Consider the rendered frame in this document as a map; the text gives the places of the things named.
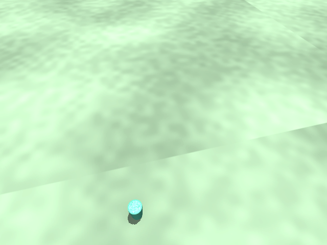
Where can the cup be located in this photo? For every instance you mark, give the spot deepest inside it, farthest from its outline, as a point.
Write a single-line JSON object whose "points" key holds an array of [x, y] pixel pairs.
{"points": [[135, 209]]}

